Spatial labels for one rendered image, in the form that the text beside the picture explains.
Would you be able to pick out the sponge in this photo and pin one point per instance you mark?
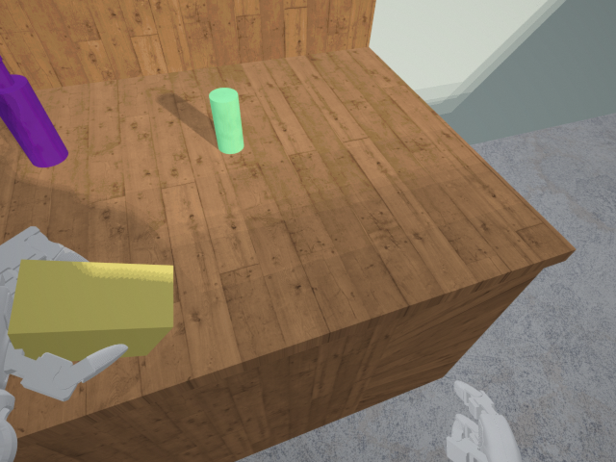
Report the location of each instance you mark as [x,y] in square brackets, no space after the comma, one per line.
[73,309]

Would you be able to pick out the right robot hand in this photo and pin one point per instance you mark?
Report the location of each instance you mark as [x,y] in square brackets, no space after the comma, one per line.
[492,440]

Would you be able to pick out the table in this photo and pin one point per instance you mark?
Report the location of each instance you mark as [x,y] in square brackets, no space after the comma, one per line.
[353,251]

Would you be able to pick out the left robot hand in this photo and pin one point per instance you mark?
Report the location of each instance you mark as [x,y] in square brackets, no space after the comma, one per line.
[50,374]

